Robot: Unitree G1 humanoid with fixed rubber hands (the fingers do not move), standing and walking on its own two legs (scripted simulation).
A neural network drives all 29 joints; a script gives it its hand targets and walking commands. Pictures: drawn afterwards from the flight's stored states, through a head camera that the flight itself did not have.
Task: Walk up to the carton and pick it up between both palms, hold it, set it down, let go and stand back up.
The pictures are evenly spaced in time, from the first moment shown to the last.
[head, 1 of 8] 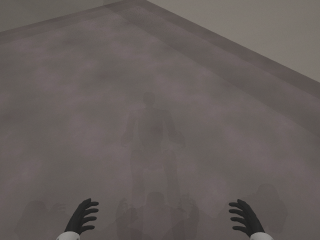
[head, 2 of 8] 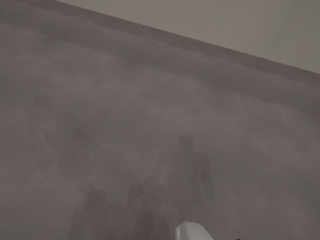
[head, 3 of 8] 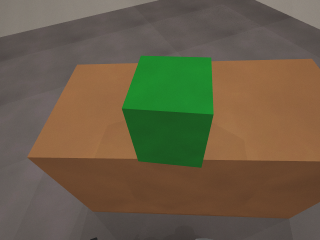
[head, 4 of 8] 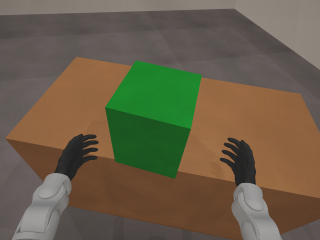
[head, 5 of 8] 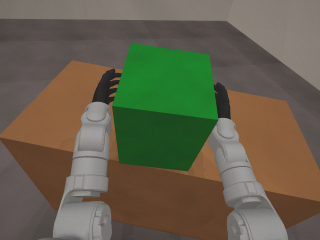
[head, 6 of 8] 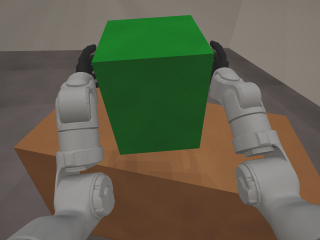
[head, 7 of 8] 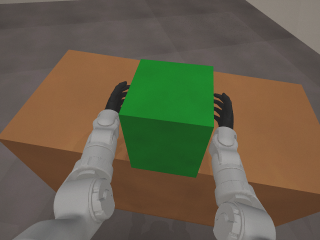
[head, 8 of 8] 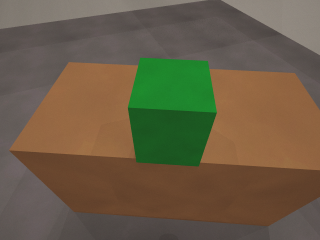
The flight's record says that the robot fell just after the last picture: no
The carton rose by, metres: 0.22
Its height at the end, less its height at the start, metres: +0.00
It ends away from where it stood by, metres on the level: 0.04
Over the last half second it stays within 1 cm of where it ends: yes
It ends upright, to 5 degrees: yes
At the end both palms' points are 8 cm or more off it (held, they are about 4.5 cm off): yes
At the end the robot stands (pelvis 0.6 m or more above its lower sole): yes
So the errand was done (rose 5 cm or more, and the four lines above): yes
